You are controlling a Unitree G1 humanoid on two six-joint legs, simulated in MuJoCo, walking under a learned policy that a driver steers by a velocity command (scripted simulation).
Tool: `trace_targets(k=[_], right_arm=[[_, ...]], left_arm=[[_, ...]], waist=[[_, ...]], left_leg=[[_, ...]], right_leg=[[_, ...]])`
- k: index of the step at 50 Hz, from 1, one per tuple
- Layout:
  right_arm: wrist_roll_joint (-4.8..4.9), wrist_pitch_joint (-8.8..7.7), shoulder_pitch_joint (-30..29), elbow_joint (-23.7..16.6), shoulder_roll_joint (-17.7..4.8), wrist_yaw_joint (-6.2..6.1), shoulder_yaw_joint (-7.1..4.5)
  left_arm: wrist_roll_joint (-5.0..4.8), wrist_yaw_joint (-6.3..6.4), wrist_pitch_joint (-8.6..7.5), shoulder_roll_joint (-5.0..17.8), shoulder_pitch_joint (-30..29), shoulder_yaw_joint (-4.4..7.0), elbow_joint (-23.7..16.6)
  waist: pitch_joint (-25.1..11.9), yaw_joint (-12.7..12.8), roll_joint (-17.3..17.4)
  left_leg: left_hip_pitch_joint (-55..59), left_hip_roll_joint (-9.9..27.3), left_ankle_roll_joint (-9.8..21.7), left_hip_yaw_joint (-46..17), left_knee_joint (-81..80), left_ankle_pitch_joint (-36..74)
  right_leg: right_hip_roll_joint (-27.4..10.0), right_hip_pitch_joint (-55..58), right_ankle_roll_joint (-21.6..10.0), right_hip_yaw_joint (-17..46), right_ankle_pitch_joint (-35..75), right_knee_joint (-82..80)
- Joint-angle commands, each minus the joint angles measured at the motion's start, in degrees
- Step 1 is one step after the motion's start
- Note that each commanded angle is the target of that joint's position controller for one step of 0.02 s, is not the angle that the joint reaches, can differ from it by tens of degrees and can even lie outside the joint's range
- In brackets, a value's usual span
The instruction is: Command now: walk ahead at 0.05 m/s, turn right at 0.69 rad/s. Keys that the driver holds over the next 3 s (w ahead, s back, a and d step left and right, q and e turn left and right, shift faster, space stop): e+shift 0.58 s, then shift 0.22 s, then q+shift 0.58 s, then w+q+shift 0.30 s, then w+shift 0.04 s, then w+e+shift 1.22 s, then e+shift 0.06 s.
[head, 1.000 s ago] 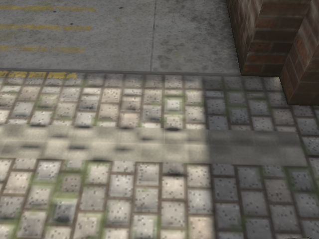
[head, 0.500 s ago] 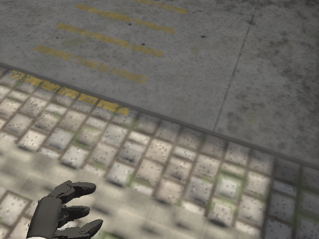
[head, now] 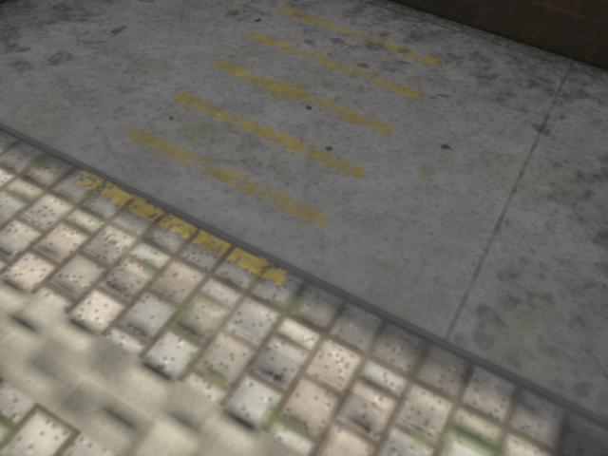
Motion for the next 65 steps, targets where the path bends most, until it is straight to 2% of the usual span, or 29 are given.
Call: trace_targets(k=[1, 5, 8, 10, 11, 12, 13, 14, 16, 19, 27, 34, 35, 36, 37, 38, 39, 43, 45, 47, 51, 53, 54, 55, 56, 58, 59, 61, 65], right_arm=[[0.06, -1.43, -3.05, -4.54, -7.2, -0.85, -2.7], [-0.34, -1.73, 0.48, -3.39, -9.14, -0.39, -4.19], [-0.5, -1.65, 2.5, -2.55, -11.77, 0.67, -5.64], [0.31, -1.44, 2.38, -2.3, -12.9, 1.31, -6.41], [0.48, -1.3, 4.35, -1.5, -12.6, 1.64, -6.69], [0.23, -0.86, 6.48, -2.17, -10.46, 2.11, -6.38], [0.06, 0.05, -0.5, -7.94, -7.45, 1.54, -5.05], [-0.59, 0.57, -3.67, -7.79, -9.3, 1.14, -5.12], [0.71, -0.12, -0.97, -5.53, -9.53, 1.33, -5.23], [-0.68, -0.18, 2.2, -3.42, -11.04, 1.64, -5.62], [0.06, -0.12, -1.62, -4.63, -10.76, 1.43, -4.53], [1.3, -1.32, 3.63, -2.92, -11.28, 0.52, -4.32], [0.9, -1.64, 4.93, -2.55, -11.26, 0.11, -4.35], [0.17, -1.85, 3.56, -3.18, -14.19, -0.41, -4.83], [0.1, -1.44, -0.76, -5.33, -18.96, -0.26, -5.38], [0.06, -0.98, 3.32, -3.66, -18.17, 0.43, -5.81], [0.52, -0.95, 2.77, -3.36, -14.56, 0.87, -4.86], [0.23, -1.49, -0.67, -2.15, -8.27, 1.27, -2.69], [0.65, -0.96, 1.43, -0.83, -11.78, 1.82, -4.06], [0.78, -0.06, 5.63, 0.32, -16.0, 2.72, -6.21], [1.1, 0.49, 5.02, 0.57, -16.01, 3.53, -7.55], [1.81, 0.87, 1.45, -0.04, -15.12, 3.39, -7.81], [2.2, 0.75, 1.77, -0.64, -12.99, 3.25, -7.4], [2.78, 0.43, 2.46, -2.24, -8.6, 3.28, -6.43], [0.77, 0.62, 3.35, -1.31, -12.86, 2.65, -7.46], [0.19, 1.51, 6.2, 1.37, -14.13, 3.13, -8.45], [0.25, 2.16, 7.55, 2.0, -13.57, 3.72, -8.41], [0.78, 2.8, 6.87, 1.55, -12.2, 5.03, -7.73], [0.58, 3.32, 0.39, -2.17, -10.56, 6.05, -6.67]], left_arm=[[-0.28, -0.32, 0.82, 5.03, 2.42, 2.09, -3.54], [-0.75, -2.1, 1.36, 2.04, -3.73, 0.93, -7.44], [-1.15, -2.48, 1.39, 3.32, -5.53, 1.21, -9.54], [-1.15, -2.45, 1.03, 3.31, -4.19, 1.4, -9.85], [-0.64, -1.92, 0.47, 4.42, -1.92, 1.75, -8.87], [0.09, -1.02, -0.35, 10.71, 0.53, 3.15, -8.67], [0.01, -0.81, -0.57, 19.45, 2.51, 5.44, -9.59], [-0.36, -0.49, -0.41, 16.42, 5.01, 5.31, -9.34], [-0.39, 0.6, 0.34, 12.41, -3.25, 3.81, -10.27], [-1.27, 0.73, 0.4, 10.18, -7.09, 3.0, -11.43], [-0.44, 0.47, 0.31, 12.81, -3.38, 4.1, -10.34], [-0.44, 0.19, 0.07, 11.19, -7.7, 3.28, -10.14], [-1.05, 0.43, -0.05, 10.32, -8.18, 2.86, -9.98], [-1.31, 0.58, -0.31, 7.34, -5.23, 1.95, -9.8], [-1.15, 0.9, -0.44, 5.52, -1.6, 1.4, -10.18], [0.64, 1.2, -0.24, 10.98, -2.64, 2.74, -9.21], [0.58, 1.11, -0.25, 11.17, -3.59, 2.91, -8.48], [-0.25, 0.54, 0.66, 5.45, -2.99, 0.61, -4.92], [-0.27, 1.03, 0.91, 5.38, -5.89, 0.02, -5.4], [-0.64, 1.58, 0.48, 5.25, -8.52, -0.39, -6.24], [-1.43, 2.9, -1.1, 5.23, -6.09, -0.74, -5.87], [-1.03, 3.72, -2.03, 5.43, -2.04, -0.68, -4.73], [-0.29, 4.22, -2.42, 8.93, -0.96, 0.12, -4.58], [0.52, 4.49, -2.13, 14.23, -3.84, 1.2, -5.72], [0.96, 4.1, -1.81, 13.03, -7.28, 1.07, -6.45], [0.47, 3.64, -2.17, 4.98, -11.29, -1.35, -7.82], [0.48, 3.76, -2.27, 4.35, -12.47, -1.68, -8.23], [0.57, 4.02, -2.46, 5.18, -10.51, -1.47, -7.81], [0.41, 3.95, -2.34, 7.46, -4.13, -0.31, -6.04]], waist=[[-3.8, -0.71, 8.98], [-5.1, -3.79, 11.31], [-6.44, -5.03, 13.22], [-6.57, -3.18, 11.28], [-6.64, -2.06, 6.65], [-4.74, -1.72, -7.91], [-2.14, 0.11, -18.99], [-3.91, 2.44, -8.31], [-1.68, -2.34, -4.31], [-5.33, -3.76, -3.91], [-4.8, -0.94, -4.34], [-5.82, -4.13, -6.24], [-5.29, -5.36, -4.69], [-5.84, -3.59, 4.18], [-5.41, -1.17, 15.0], [-6.11, -3.31, 12.57], [-4.54, -2.64, 8.9], [-3.18, -1.97, 10.98], [-1.62, -3.22, 13.82], [-2.18, -5.51, 13.91], [-5.36, -4.0, 12.82], [-6.29, -1.03, 11.22], [-6.81, -1.28, 6.12], [-4.58, -2.39, -8.34], [-1.9, -2.75, -8.27], [-0.47, -5.92, -1.93], [-0.69, -6.61, -3.12], [-0.95, -5.1, -5.93], [-0.91, -0.9, -6.44]], left_leg=[[5.18, 14.12, 10.02, -5.68, -10.7, 20.01], [8.53, 15.93, 8.83, -1.91, -7.82, 17.96], [8.8, 17.81, 7.56, -0.33, -4.62, 18.15], [6.46, 17.7, 4.45, 2.63, 1.01, 15.05], [2.06, 15.87, 0.71, 5.51, 7.3, 7.88], [-10.81, 10.32, -3.94, 9.96, 22.08, -10.84], [-25.38, 0.1, -6.74, 3.9, 30.78, -27.57], [-26.25, 1.91, -6.29, -3.33, 37.47, -26.01], [-24.5, 3.01, -5.3, -5.94, 36.04, -14.16], [-20.17, 0.99, -5.46, -5.11, 36.11, -8.41], [-18.43, -2.76, -4.53, -8.21, 21.58, -8.11], [1.31, -4.69, -1.79, -7.36, 3.41, -5.52], [6.8, -3.34, -1.09, -7.95, -4.52, -0.53], [11.2, 6.16, 1.29, -17.87, -11.19, -2.74], [12.67, 19.19, 6.72, -33.89, -15.12, 2.32], [7.68, 21.09, 12.39, -35.88, -13.14, 8.17], [5.4, 18.54, 12.41, -31.32, -12.24, 9.55], [2.72, 6.84, 6.69, -17.58, -12.12, 7.84], [6.34, 5.18, 6.87, -20.21, -11.0, 7.21], [10.21, 6.42, 8.69, -24.52, -8.43, 14.14], [11.39, 6.5, 8.07, -30.57, -6.79, 19.05], [3.54, 3.45, 4.25, -29.32, -4.82, 11.82], [-5.0, -0.16, 0.82, -25.95, -0.66, 1.8], [-16.26, -8.52, -2.05, -13.64, 11.09, -12.63], [-16.86, -6.52, -2.5, -7.27, 24.04, -20.72], [-13.91, -3.79, -2.52, -7.02, 35.64, -16.45], [-14.73, -3.41, -2.94, -6.43, 38.15, -13.71], [-17.2, -2.56, -4.39, -4.09, 36.98, -11.79], [-20.11, -0.46, -5.44, -1.87, 28.9, -11.95]], right_leg=[[-2.29, -2.05, 1.81, -0.49, 1.57, 6.46], [-4.04, 2.78, 1.21, -1.74, 0.79, -8.77], [-2.39, 8.64, -0.44, -5.21, -1.05, -17.48], [-1.16, 14.59, -1.83, -6.68, 4.32, -27.57], [-0.67, 20.24, -2.69, -3.81, 10.3, -34.65], [-11.95, 26.56, -5.59, 14.24, 18.98, -42.74], [-23.93, 25.47, -15.63, 34.53, 41.21, -42.06], [-22.6, 27.87, -18.26, 30.16, 42.56, -40.61], [-14.7, 23.81, -14.69, 21.32, 33.91, -40.15], [-10.28, 22.92, -12.79, 18.61, 37.71, -38.86], [-8.87, 23.32, -13.46, 29.96, 25.61, -38.01], [-5.61, 16.47, -8.93, 32.85, 33.06, -34.41], [-3.81, 13.32, -6.66, 31.79, 26.66, -32.8], [0.5, 9.0, -3.67, 26.61, 9.61, -26.04], [10.51, 1.67, -1.37, 14.24, -7.85, -15.55], [8.52, 2.89, -0.66, 11.31, -10.02, -5.11], [6.86, 3.75, -0.45, 11.86, -6.78, -1.04], [5.58, 10.24, 1.11, 10.16, -0.39, -6.65], [3.4, 9.49, 1.63, 2.58, -2.83, -16.32], [4.11, 8.62, 1.25, 2.37, -4.3, -20.77], [4.53, 12.62, -0.52, 3.79, 0.33, -30.0], [3.17, 23.42, -2.08, 4.28, 8.55, -41.66], [-4.17, 30.96, -4.05, 10.28, 7.19, -45.79], [-18.65, 32.83, -9.84, 24.56, 8.49, -49.59], [-25.31, 24.63, -15.25, 24.95, 20.58, -47.61], [-19.29, 21.39, -14.01, 14.1, 34.44, -44.22], [-16.13, 22.89, -12.07, 9.27, 36.96, -43.08], [-13.89, 27.02, -10.96, 4.02, 43.6, -41.17], [-17.72, 33.64, -12.17, 2.67, 44.88, -39.97]])
Next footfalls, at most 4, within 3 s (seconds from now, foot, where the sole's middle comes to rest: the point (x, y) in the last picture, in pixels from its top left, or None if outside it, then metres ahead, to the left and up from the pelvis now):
0.24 right None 0.00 -0.12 -0.78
0.72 left None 0.13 0.01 -0.78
1.08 right None -0.03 -0.11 -0.78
1.52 left None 0.06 0.08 -0.78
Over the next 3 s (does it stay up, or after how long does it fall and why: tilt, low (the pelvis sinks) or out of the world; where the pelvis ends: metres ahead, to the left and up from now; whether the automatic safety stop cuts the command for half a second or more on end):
stays up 1.19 -0.20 -0.02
